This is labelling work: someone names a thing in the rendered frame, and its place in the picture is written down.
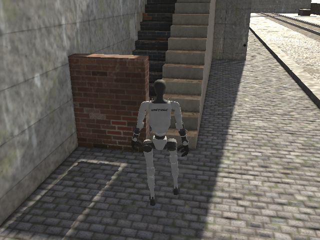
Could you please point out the stairs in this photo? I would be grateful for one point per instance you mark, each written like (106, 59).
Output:
(187, 65)

